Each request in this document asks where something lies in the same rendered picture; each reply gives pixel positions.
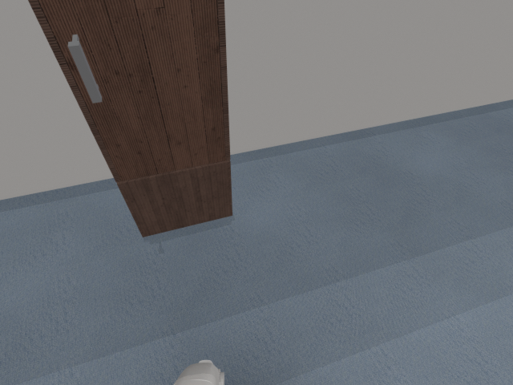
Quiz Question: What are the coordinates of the robot left thigh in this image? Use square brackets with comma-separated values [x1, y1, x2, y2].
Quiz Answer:
[174, 363, 224, 385]

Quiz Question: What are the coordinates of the cupboard door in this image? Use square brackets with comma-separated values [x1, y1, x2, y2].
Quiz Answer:
[38, 0, 226, 181]

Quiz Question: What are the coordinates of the handle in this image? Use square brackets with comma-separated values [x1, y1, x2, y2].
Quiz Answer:
[68, 34, 102, 103]

